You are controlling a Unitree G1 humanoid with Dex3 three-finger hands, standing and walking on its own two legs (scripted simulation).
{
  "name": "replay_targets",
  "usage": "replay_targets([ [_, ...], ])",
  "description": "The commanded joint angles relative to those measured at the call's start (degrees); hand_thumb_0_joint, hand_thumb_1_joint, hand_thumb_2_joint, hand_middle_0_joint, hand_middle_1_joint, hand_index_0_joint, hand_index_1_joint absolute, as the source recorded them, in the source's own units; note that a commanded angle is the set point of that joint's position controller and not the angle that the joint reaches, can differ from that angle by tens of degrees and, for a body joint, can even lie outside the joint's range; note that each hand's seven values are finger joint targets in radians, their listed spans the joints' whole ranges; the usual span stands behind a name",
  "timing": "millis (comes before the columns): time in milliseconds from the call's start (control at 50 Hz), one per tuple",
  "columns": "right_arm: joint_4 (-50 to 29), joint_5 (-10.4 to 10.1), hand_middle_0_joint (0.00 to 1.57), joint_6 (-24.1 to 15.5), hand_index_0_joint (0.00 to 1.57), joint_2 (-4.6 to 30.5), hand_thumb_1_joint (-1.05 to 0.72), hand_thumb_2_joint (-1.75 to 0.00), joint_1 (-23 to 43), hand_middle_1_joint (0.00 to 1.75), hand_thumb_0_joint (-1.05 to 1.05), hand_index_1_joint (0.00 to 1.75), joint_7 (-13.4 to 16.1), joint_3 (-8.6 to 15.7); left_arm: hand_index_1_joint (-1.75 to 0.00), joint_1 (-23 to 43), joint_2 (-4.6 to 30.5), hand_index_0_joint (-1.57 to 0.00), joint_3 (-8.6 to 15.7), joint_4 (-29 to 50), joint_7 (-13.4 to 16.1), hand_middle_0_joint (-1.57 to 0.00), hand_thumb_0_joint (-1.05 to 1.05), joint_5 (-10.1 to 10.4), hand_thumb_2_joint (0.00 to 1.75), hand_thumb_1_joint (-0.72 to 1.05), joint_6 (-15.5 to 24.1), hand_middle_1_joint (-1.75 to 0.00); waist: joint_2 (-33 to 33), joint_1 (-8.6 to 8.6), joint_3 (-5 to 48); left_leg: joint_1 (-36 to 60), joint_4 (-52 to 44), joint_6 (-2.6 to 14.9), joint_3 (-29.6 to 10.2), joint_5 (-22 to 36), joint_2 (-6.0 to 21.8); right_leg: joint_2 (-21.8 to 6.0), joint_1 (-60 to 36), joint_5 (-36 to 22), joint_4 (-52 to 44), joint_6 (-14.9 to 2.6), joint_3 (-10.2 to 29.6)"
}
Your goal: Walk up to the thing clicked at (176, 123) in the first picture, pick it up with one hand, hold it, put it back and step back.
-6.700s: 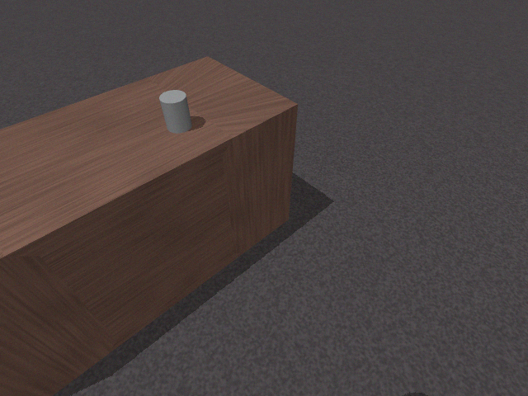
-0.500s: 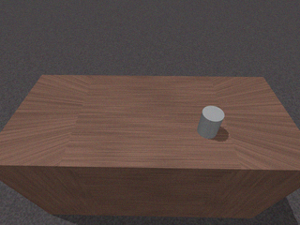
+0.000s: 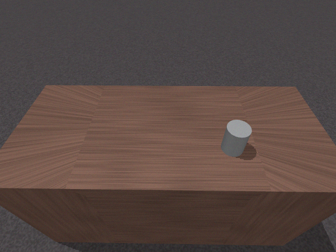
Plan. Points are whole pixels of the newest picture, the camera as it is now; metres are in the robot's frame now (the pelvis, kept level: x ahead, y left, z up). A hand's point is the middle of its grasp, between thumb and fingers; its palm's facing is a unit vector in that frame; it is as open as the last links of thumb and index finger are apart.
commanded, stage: rise first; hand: right
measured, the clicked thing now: (235, 138) +0.51 -0.22 -0.08
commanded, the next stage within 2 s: go down in 1.56 s
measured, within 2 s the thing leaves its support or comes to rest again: neither
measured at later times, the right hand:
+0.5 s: hand out of the picture +0.17 -0.25 -0.09, palm faces +0.24 +0.91 -0.34, open 15.5 cm
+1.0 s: hand (292, 241) +0.18 -0.25 -0.03, palm faces +0.30 +0.88 -0.36, open 17.3 cm
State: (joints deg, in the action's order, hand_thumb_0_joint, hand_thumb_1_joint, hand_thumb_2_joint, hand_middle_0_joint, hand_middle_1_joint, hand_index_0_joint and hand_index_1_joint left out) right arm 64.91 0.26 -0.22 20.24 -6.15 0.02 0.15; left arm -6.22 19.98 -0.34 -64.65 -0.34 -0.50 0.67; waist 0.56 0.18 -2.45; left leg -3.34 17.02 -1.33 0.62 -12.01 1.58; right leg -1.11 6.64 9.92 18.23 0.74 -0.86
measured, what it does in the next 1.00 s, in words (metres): stands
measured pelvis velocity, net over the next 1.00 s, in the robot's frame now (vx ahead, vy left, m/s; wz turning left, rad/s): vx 0.00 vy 0.01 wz -0.01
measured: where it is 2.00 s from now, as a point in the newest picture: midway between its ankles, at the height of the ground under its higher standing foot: outside the picture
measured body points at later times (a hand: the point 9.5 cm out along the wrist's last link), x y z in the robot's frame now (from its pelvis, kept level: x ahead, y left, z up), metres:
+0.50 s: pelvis +0.00 +0.00 -0.01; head +0.01 +0.01 +0.44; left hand +0.15 +0.27 -0.10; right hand +0.15 -0.30 -0.07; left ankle -0.03 +0.13 -0.75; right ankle +0.00 -0.13 -0.75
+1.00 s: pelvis +0.00 +0.01 -0.01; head +0.00 +0.02 +0.44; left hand +0.16 +0.28 -0.09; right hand +0.16 -0.30 +0.00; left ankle -0.03 +0.13 -0.75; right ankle +0.00 -0.13 -0.75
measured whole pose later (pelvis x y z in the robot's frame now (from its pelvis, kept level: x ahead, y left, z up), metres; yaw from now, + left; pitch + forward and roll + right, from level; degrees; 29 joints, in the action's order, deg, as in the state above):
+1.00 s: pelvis +0.00 +0.01 -0.01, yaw +0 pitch -2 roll +0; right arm 14.7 -2.7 -5.5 16.6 -20.3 3.9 11.6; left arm -13.6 13.7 5.9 -35.5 4.3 1.4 3.6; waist -1.2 -1.3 -1.6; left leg -6.4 24.1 -0.6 1.1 -15.7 1.5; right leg -1.2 8.9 12.2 23.0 1.3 -0.3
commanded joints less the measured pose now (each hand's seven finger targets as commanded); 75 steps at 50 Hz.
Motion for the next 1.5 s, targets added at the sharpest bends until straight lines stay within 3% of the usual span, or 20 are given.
replay_targets([
  [0,-3.43,0.25,0.12,-1.33,0.12,12.23,-0.82,-0.82,1.87,0.22,0.00,0.22,0.53,2.18,-0.22,1.76,12.54,-0.12,2.55,3.47,0.96,-0.12,0.00,0.11,0.82,0.82,0.98,-0.22,-0.27,-0.15,3.96,-0.35,-2.14,1.88,-3.72,11.23,6.37,-6.73,-1.48,-11.90,-2.27,-1.73,4.95],
  [20,-23.54,-3.90,0.07,-5.77,0.06,0.79,-0.74,-0.74,21.97,0.14,0.00,0.14,1.22,0.66,-0.14,21.86,2.46,-0.04,2.26,23.57,1.33,-0.04,0.00,4.66,0.74,0.74,7.05,-0.14,-4.51,0.51,4.60,-9.48,4.31,1.09,1.21,7.35,-0.89,0.66,4.83,-5.85,3.75,-1.08,-1.29],
  [60,-19.31,-5.50,0.07,-7.82,0.06,8.78,-0.58,-0.58,12.41,0.05,0.00,0.05,3.33,3.69,-0.06,13.82,8.62,0.00,3.75,18.74,3.66,-0.02,0.00,5.86,0.58,0.58,7.41,-0.04,-1.10,-1.70,3.25,-7.49,1.84,1.34,1.81,1.25,-1.50,0.30,3.04,-0.81,1.26,-1.25,-0.88],
  [80,-15.22,-5.28,0.07,-6.81,0.06,11.12,-0.50,-0.50,9.37,0.04,0.00,0.04,3.72,6.44,-0.06,7.40,12.15,0.00,7.23,14.88,3.88,-0.02,0.00,5.75,0.50,0.50,6.26,-0.04,-0.73,0.00,2.06,-9.85,3.28,1.03,2.17,1.80,-1.32,0.60,3.83,-1.10,2.41,-1.28,-1.31],
  [120,-19.36,-4.68,0.07,-7.34,0.06,13.44,-0.34,-0.34,8.32,0.05,0.00,0.05,4.95,10.19,-0.06,7.11,12.15,-0.02,9.11,22.58,4.96,-0.03,0.00,5.48,0.34,0.34,6.27,-0.05,0.65,0.36,14.23,-5.06,5.46,0.79,2.27,10.01,-1.14,0.73,0.14,-9.24,4.58,-1.07,-1.00],
  [180,-18.17,-3.55,0.06,-6.76,0.06,9.68,-0.14,-0.19,1.93,0.05,0.00,0.05,4.80,10.90,-0.05,2.92,7.16,-0.04,9.11,15.07,4.75,-0.03,0.00,3.64,0.21,0.15,5.39,-0.06,-2.39,-1.92,10.98,-8.11,6.64,1.73,1.40,11.01,-1.45,1.00,3.82,-11.38,5.35,-1.05,-1.17],
  [240,-26.83,-2.92,0.06,-6.09,0.06,11.38,0.00,-0.15,-2.45,0.05,0.00,0.05,4.77,14.18,-0.05,-0.26,8.07,-0.06,11.61,21.34,4.63,-0.05,0.00,2.50,0.14,-0.01,4.87,-0.06,-2.76,-1.18,17.99,-3.78,6.10,1.34,1.82,15.54,-1.70,1.22,0.13,-14.80,5.01,-1.06,-1.54],
  [320,-33.55,-3.74,0.05,-5.66,0.05,4.86,0.21,-0.11,-2.49,0.05,0.00,0.05,4.08,10.28,-0.05,0.31,2.02,-0.06,7.83,26.76,4.20,-0.05,0.00,3.25,0.10,-0.18,4.25,-0.06,-2.17,-0.74,10.55,-6.50,4.54,1.14,2.43,12.06,-1.96,0.87,3.33,-10.78,3.51,-1.00,-1.98],
  [460,-44.28,-3.06,0.04,-6.77,0.05,8.54,0.47,-0.06,-1.43,0.06,0.00,0.06,4.92,13.04,-0.06,1.23,3.40,-0.06,8.22,35.52,5.37,-0.06,0.00,2.79,0.06,-0.51,5.27,-0.06,-0.58,-0.87,8.36,-6.84,3.22,1.04,2.16,7.96,-1.31,0.99,2.24,-6.98,3.00,-1.40,-1.85],
  [680,-53.44,-2.58,0.04,-7.25,0.05,6.51,0.52,-0.05,-8.80,0.06,0.00,0.06,4.80,14.43,-0.06,-6.37,0.99,-0.06,8.05,37.69,5.58,-0.06,0.00,2.16,0.05,-0.54,5.37,-0.06,-2.36,-1.07,6.90,-5.30,3.97,0.98,2.68,11.71,-1.18,1.13,-0.83,-11.04,2.71,-1.24,-1.98],
  [720,-54.85,-2.86,0.04,-7.32,0.05,6.10,0.53,-0.05,-9.01,0.06,0.00,0.06,4.42,14.51,-0.06,-5.57,-1.38,-0.06,5.64,36.34,4.92,-0.06,0.00,2.29,0.05,-0.54,5.29,-0.06,-2.44,-1.76,4.84,-5.52,3.50,0.90,2.66,10.97,-1.15,1.22,0.68,-10.32,2.67,-1.29,-2.17],
  [860,-58.99,-2.88,0.05,-8.22,0.05,8.84,0.50,-0.05,-9.74,0.05,0.00,0.05,4.44,17.75,-0.07,-0.76,4.67,-0.06,10.91,37.38,5.33,-0.06,0.00,1.88,0.07,-0.56,5.77,-0.06,-0.33,-1.69,7.05,-4.48,3.41,0.69,2.48,11.70,-1.04,1.22,-0.91,-10.94,3.07,-1.44,-1.71],
  [960,-62.81,-2.65,0.05,-9.66,0.05,6.38,0.50,-0.06,-10.37,0.06,0.00,0.06,4.24,16.10,-0.07,-2.88,-0.22,-0.05,7.49,38.34,5.13,-0.06,0.00,1.88,0.08,-0.57,6.13,-0.06,-0.98,-2.43,5.99,-4.05,3.33,0.89,2.70,10.68,-0.99,1.32,-1.46,-10.42,2.62,-1.33,-1.69],
  [1020,-62.64,-2.55,0.05,-9.69,0.05,7.40,0.51,-0.06,-12.13,0.06,0.00,0.06,4.06,17.07,-0.07,-3.18,1.91,-0.05,10.07,36.28,5.11,-0.06,0.00,1.78,0.08,-0.57,6.00,-0.06,-2.14,-2.19,5.68,-4.39,3.08,0.80,2.52,10.35,-0.78,1.49,-1.01,-9.84,2.42,-1.32,-1.99],
  [1060,-64.15,-2.66,0.05,-10.06,0.05,6.53,0.51,-0.05,-12.59,0.06,0.00,0.06,3.64,16.69,-0.07,-3.63,-0.50,-0.05,7.98,35.23,4.46,-0.06,0.00,1.85,0.07,-0.56,5.98,-0.06,-2.23,-2.60,5.08,-4.23,2.93,0.90,2.58,9.79,-0.86,1.46,-0.36,-9.40,2.42,-1.37,-2.03],
  [1120,-65.68,-2.78,0.05,-10.50,0.05,7.83,0.51,-0.05,-11.60,0.05,0.00,0.06,3.61,18.18,-0.07,-2.97,1.94,-0.05,10.64,34.52,4.57,-0.06,0.00,1.89,0.07,-0.56,6.14,-0.06,-4.16,-1.72,4.36,-5.39,2.77,1.20,2.61,7.91,-1.13,1.22,-0.21,-7.67,1.79,-1.22,-1.97],
  [1280,-66.88,-2.71,0.05,-11.54,0.05,6.44,0.51,-0.05,-12.56,0.06,0.00,0.06,3.55,17.12,-0.07,-1.62,0.63,-0.05,9.11,35.50,4.76,-0.06,0.00,1.63,0.07,-0.57,7.00,-0.06,-1.69,-2.16,4.03,-4.98,2.20,1.14,2.77,6.78,-1.10,1.24,-0.74,-6.75,1.51,-1.49,-1.72],
  [1320,-67.35,-2.75,0.05,-11.76,0.05,6.92,0.51,-0.05,-12.27,0.06,0.00,0.06,3.59,17.92,-0.07,-1.45,2.93,-0.05,11.35,36.48,4.98,-0.06,0.00,1.49,0.07,-0.57,7.30,-0.06,-1.69,-1.75,5.04,-4.76,2.40,1.19,2.85,6.70,-1.22,1.17,-1.26,-6.64,1.56,-1.41,-1.64],
  [1380,-68.09,-2.72,0.05,-12.24,0.05,7.50,0.50,-0.06,-12.66,0.06,0.00,0.06,3.34,18.28,-0.07,-3.10,-0.41,-0.05,8.63,34.82,4.44,-0.06,0.00,1.63,0.08,-0.56,7.16,-0.06,-1.70,-2.58,3.70,-5.21,1.75,1.11,2.72,4.86,-0.94,1.63,-0.25,-4.99,1.39,-1.51,-1.87],
  [1480,-69.35,-2.80,0.05,-12.77,0.05,7.76,0.51,-0.06,-12.72,0.06,0.00,0.06,3.16,18.88,-0.07,-3.02,0.02,-0.05,9.30,33.20,4.29,-0.06,0.00,1.61,0.08,-0.56,7.18,-0.06,-3.34,-2.82,3.82,-5.52,2.10,1.34,2.78,5.33,-1.01,1.44,-0.50,-5.57,1.07,-1.27,-1.71],
])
